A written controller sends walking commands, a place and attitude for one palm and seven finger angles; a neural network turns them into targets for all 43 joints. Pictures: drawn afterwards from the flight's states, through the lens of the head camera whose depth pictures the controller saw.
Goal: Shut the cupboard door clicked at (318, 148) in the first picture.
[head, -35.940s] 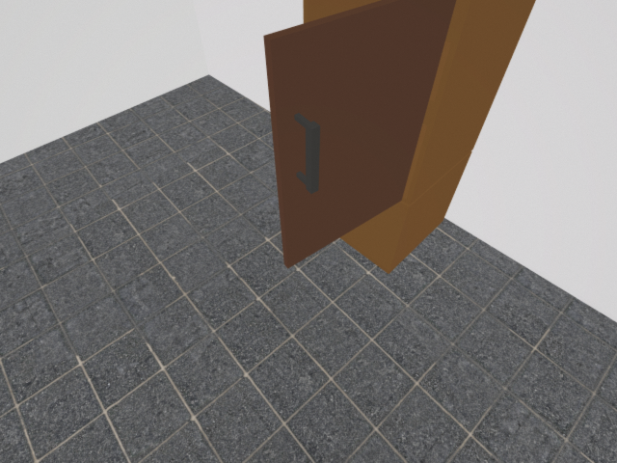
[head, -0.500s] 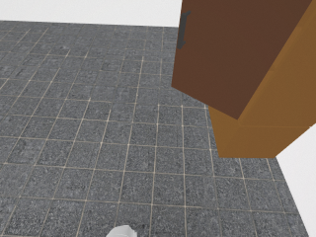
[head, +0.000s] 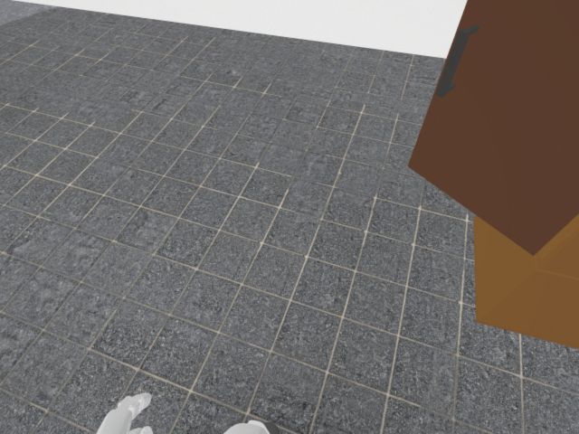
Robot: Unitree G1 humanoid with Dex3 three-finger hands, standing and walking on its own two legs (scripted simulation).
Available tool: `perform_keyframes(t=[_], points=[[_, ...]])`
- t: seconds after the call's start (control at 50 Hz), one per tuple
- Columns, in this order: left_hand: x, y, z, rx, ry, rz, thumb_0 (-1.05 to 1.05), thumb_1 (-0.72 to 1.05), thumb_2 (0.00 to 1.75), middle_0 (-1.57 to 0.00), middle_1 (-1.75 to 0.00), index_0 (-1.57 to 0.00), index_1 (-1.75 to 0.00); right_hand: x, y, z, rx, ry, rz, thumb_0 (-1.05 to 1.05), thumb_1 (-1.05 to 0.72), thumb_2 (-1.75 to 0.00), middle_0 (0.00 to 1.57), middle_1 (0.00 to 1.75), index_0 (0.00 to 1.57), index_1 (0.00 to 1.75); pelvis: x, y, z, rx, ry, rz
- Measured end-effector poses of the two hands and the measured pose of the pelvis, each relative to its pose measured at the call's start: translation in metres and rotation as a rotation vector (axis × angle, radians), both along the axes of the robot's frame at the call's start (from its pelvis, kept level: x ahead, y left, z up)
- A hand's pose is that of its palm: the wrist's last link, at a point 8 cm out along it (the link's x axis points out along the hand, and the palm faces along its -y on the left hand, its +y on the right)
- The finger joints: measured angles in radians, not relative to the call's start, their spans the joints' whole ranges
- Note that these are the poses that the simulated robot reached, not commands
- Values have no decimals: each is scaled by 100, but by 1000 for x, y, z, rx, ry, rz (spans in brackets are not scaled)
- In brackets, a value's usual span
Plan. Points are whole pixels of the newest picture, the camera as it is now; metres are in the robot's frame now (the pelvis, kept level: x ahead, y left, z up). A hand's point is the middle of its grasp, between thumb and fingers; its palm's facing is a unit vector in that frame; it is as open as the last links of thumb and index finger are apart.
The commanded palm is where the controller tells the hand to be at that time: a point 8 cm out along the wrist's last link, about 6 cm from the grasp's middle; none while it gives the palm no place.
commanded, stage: walk to a spot facing it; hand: left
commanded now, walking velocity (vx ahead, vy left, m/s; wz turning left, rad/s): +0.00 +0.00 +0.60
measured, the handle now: (456, 62) +0.86 -0.36 +0.04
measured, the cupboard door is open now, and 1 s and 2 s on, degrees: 55 55 55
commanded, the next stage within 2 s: turn to face it in 0.64 s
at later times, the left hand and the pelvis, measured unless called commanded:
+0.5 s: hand out of the picture -0.03 +0.28 -0.17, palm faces +0.34 -0.91 -0.25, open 7.4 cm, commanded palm none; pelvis +0.05 +0.07 +0.00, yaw +18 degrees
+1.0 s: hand (132, 369) +0.24 +0.28 -0.16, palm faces +0.32 -0.92 -0.23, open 7.2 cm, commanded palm none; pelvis +0.23 +0.09 +0.01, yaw +17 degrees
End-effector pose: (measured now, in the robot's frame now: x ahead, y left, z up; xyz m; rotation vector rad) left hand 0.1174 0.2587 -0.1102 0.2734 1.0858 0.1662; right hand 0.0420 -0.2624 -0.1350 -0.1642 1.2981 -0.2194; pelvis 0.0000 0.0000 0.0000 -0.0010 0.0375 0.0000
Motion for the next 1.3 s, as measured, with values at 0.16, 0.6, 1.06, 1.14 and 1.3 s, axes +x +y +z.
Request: perform_keyframes(t=[0.16,0.6,1.06,1.14,1.3], points=[[-67,-7,2,-20,95,136,1,90,90,-20,-30,-21,-30,37,-6,10,7,-19,121,0,-91,-90,19,30,20,30,2,-4,10,16,-28,128],[-97,79,-14,-100,199,438,1,91,90,-20,-30,-20,-30,174,135,18,19,-66,445,0,-91,-90,20,30,20,30,85,79,11,15,-36,340],[102,72,-15,-108,187,362,0,93,90,-20,-30,-21,-30,309,145,1,42,2,297,0,-91,-90,19,30,20,30,244,95,9,7,-22,258],[114,87,-20,-123,199,340,0,92,90,-20,-30,-21,-30,342,162,9,34,-82,286,0,-91,-90,19,30,20,30,253,109,9,-2,-25,214],[161,135,-34,-136,175,254,1,91,90,-20,-30,-20,-30,361,190,22,-16,-187,257,0,-91,-90,20,30,20,30,265,144,2,-22,-35,114]])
